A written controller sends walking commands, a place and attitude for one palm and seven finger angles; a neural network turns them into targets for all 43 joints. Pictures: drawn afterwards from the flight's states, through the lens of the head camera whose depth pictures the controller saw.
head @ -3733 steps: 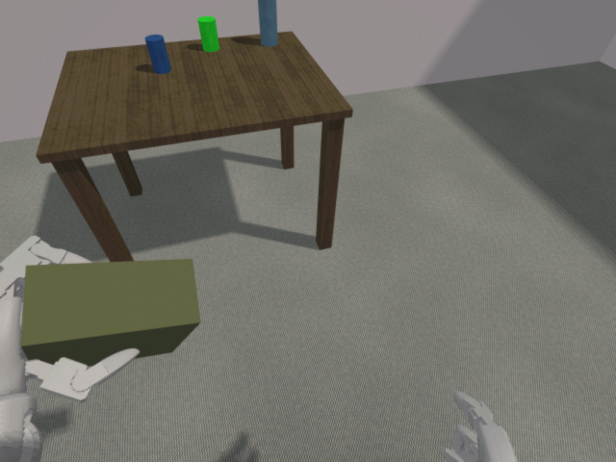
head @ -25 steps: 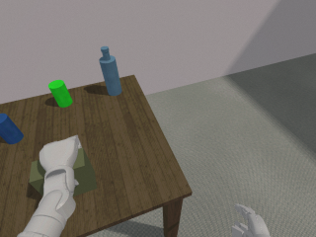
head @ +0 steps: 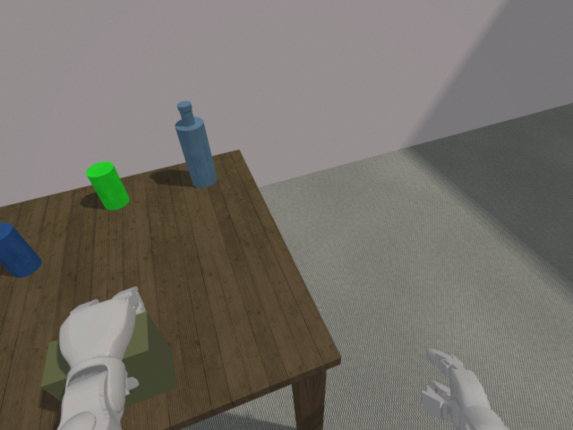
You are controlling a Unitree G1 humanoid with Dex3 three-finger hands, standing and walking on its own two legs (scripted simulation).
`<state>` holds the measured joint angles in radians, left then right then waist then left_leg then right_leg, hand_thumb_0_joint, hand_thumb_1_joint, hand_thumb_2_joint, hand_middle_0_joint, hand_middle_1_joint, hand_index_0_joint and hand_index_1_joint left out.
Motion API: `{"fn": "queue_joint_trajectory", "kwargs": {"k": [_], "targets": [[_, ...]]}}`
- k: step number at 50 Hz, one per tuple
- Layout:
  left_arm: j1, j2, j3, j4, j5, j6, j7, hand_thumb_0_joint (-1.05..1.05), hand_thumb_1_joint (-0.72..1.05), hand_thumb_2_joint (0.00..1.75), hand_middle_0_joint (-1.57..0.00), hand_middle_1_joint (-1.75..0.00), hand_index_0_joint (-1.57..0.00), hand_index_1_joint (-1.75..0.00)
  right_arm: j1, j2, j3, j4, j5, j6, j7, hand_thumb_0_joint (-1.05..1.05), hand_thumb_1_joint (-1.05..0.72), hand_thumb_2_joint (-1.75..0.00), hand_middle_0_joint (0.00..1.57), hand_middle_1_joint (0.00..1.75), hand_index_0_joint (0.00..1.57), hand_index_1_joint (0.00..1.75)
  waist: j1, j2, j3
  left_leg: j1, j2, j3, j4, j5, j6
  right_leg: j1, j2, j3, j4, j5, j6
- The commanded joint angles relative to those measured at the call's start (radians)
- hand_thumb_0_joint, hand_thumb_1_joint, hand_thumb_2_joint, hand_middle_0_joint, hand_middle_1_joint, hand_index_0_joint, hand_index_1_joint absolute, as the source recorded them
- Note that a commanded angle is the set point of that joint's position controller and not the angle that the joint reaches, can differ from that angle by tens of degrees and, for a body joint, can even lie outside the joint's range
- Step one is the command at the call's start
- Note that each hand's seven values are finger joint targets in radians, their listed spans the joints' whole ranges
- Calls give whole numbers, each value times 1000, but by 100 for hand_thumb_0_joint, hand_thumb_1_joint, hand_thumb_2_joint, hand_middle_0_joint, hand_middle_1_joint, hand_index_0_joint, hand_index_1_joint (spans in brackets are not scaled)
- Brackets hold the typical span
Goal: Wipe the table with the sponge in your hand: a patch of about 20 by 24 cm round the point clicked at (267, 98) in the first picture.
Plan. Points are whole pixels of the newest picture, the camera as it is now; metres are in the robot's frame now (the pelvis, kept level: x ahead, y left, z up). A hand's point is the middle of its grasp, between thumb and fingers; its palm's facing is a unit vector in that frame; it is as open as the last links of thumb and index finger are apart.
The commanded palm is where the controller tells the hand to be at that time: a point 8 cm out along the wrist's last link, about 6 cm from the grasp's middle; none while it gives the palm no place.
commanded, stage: wipe back along the first lane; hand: left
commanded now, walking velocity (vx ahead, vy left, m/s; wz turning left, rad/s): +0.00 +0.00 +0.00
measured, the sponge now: (122, 373) +0.21 +0.29 -0.05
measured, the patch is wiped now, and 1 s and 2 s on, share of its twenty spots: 1.00 1.00 1.00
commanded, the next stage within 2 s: lift the sponge slowly off the table in 0.08 s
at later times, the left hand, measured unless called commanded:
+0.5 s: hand (114, 367) +0.19 +0.27 +0.02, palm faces -0.03 -0.12 -0.99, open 10.5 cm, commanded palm +0.15 +0.26 +0.07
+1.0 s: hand (117, 364) +0.19 +0.25 +0.04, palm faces -0.01 -0.15 -0.99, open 10.4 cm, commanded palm +0.16 +0.25 +0.11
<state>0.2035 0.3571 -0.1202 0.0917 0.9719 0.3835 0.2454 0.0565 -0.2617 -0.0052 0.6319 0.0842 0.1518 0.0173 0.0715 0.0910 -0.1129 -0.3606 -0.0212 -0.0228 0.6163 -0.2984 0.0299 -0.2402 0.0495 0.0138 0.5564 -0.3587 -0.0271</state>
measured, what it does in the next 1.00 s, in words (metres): stands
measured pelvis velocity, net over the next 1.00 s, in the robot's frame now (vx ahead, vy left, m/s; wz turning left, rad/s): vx -0.02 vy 0.00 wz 0.00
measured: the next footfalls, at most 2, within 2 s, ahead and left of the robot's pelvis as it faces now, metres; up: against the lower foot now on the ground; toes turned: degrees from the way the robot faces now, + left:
none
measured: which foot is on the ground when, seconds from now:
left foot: down 0.00-1.00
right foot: down 0.00-1.00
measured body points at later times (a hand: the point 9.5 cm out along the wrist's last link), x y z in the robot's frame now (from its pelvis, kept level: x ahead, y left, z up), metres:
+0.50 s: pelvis -0.01 +0.00 +0.00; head -0.04 -0.03 +0.45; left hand +0.19 +0.27 +0.07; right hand +0.22 -0.21 -0.08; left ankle +0.01 +0.10 -0.73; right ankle -0.04 -0.11 -0.73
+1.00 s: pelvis -0.02 +0.00 +0.01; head -0.05 -0.04 +0.45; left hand +0.18 +0.26 +0.09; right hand +0.23 -0.20 -0.07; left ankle +0.01 +0.10 -0.73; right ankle -0.04 -0.11 -0.73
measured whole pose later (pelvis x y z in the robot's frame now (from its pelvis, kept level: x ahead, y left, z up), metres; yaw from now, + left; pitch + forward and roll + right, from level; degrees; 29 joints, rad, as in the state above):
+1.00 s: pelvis -0.02 +0.00 +0.01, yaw +0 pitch -3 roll -1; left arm 0.23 0.36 -0.16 -0.03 0.94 0.39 0.16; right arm 0.01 -0.24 0.01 0.69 0.06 0.11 -0.01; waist 0.11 0.10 -0.04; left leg -0.25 -0.02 -0.03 0.55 -0.25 0.02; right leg -0.13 0.05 0.01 0.50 -0.31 -0.03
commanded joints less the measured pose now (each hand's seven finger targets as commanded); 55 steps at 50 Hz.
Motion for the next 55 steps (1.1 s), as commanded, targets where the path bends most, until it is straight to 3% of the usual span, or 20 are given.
{"fn": "queue_joint_trajectory", "kwargs": {"k": [1,8,10,11,12,16,17,19,22,23,29,33,36,37,40,42,45,47,52,55], "targets": [[91,50,5,-99,-38,0,-27,0,10,130,-120,-160,-120,-160,-203,-95,-37,-176,-5,-54,1,0,-90,-90,20,30,20,30,19,-131,-65,101,-4,-22,-53,262,18,-3,1,22,-63,437,-46],[62,29,-24,-123,-30,18,-13,0,10,130,-120,-160,-120,-160,-229,-89,-35,-170,-6,-53,-5,0,-90,-90,20,30,20,30,19,-126,-28,107,0,-29,-80,186,20,-35,5,16,-85,299,-45],[43,63,12,-112,-24,17,-9,0,10,130,-120,-160,-120,-160,-226,-94,-36,-159,-7,-54,-10,0,-90,-90,20,30,20,30,22,-148,-51,108,-4,-30,-75,191,21,-23,7,24,-84,312,-46],[37,56,1,-125,-25,18,-10,0,10,130,-120,-160,-120,-160,-232,-91,-36,-164,-8,-55,-14,0,-90,-90,20,30,20,30,22,-139,-49,111,-5,-25,-76,186,22,-21,4,27,-87,311,-45],[13,104,44,-141,-24,18,-8,0,10,130,-120,-160,-120,-160,-227,-99,-39,-158,-10,-53,-17,0,-90,-90,20,30,20,30,26,-118,-64,116,-6,-30,-83,182,20,-8,7,43,-89,304,-49],[3,92,31,-160,-23,13,-15,0,10,130,-120,-160,-120,-160,-242,-88,-34,-157,-11,-59,-21,0,-90,-90,20,30,20,30,27,-104,-66,132,-9,-25,-84,194,24,5,3,30,-89,314,-47],[5,131,65,-167,-25,15,-15,0,10,130,-120,-160,-120,-160,-239,-94,-34,-156,-11,-58,-22,0,-90,-90,20,30,20,30,33,-80,-58,129,-10,-32,-94,184,22,9,6,43,-95,294,-52],[-30,97,30,-178,-23,12,-23,0,10,130,-120,-160,-120,-160,-245,-88,-32,-157,-10,-61,-24,0,-90,-90,20,30,20,30,24,-76,-47,138,-9,-31,-94,180,25,-3,7,31,-99,276,-50],[-46,144,66,-206,-17,5,-26,0,10,130,-120,-160,-120,-160,-244,-93,-34,-152,-14,-66,-24,0,-90,-90,20,30,20,30,31,-56,-45,147,-7,-39,-106,179,24,4,10,41,-109,253,-55],[-54,114,37,-214,-17,4,-29,0,10,130,-120,-160,-120,-160,-252,-85,-31,-155,-13,-69,-25,0,-90,-90,20,30,20,30,28,-52,-42,153,-5,-39,-108,173,26,-1,8,25,-110,235,-52],[-56,137,64,-256,-20,-18,-28,0,10,130,-120,-160,-120,-160,-250,-86,-36,-154,-18,-82,-29,0,-90,-90,20,30,20,30,34,-60,-56,173,-3,-39,-116,180,28,15,11,31,-118,234,-54],[-160,143,57,-270,-3,-16,-29,0,10,130,-120,-160,-120,-160,-260,-88,-34,-140,-18,-86,-34,0,-90,-90,20,30,20,30,22,-63,-39,190,0,-46,-130,157,29,-5,13,36,-135,188,-54],[-146,120,32,-301,-1,-22,-28,0,10,130,-120,-160,-120,-160,-266,-83,-35,-146,-19,-98,-34,0,-90,-90,20,30,20,30,28,-30,-61,209,0,-44,-128,184,30,8,13,29,-127,213,-57],[-150,171,80,-315,0,-23,-27,0,10,130,-120,-160,-120,-160,-259,-90,-38,-142,-22,-97,-35,0,-90,-90,20,30,20,30,35,-21,-75,211,3,-51,-139,183,28,28,18,40,-128,209,-61],[-165,136,40,-342,2,-24,-32,0,10,130,-120,-160,-120,-160,-271,-83,-33,-145,-21,-102,-35,0,-90,-90,20,30,20,30,31,-19,-79,226,2,-50,-134,197,30,23,14,27,-129,222,-58],[-163,191,91,-327,9,-12,-31,0,10,130,-120,-160,-120,-160,-270,-91,-33,-133,-25,-99,-36,0,-90,-90,20,30,20,30,38,-14,-63,220,3,-53,-144,191,26,31,18,46,-141,211,-62],[-190,171,74,-341,17,-7,-31,0,10,130,-120,-160,-120,-160,-283,-84,-29,-133,-25,-100,-37,0,-90,-90,20,30,20,30,38,-24,-74,232,1,-44,-140,210,27,39,13,35,-140,238,-60],[-183,220,116,-340,14,5,-35,0,10,130,-120,-160,-120,-160,-284,-91,-26,-129,-27,-95,-38,0,-90,-90,20,30,20,30,44,-24,-62,233,1,-50,-152,207,24,51,16,52,-154,228,-64],[-173,205,101,-365,5,22,-56,0,10,130,-120,-160,-120,-160,-305,-88,-23,-135,-25,-96,-39,0,-90,-90,20,30,20,30,47,-1,-67,259,-3,-45,-154,236,25,68,13,54,-163,261,-63],[-149,189,90,-366,-18,26,-80,0,10,130,-120,-160,-120,-160,-307,-86,-19,-138,-21,-95,-40,0,-90,-90,20,30,20,30,39,-42,-55,251,-7,-32,-147,250,28,80,4,51,-165,312,-56]]}}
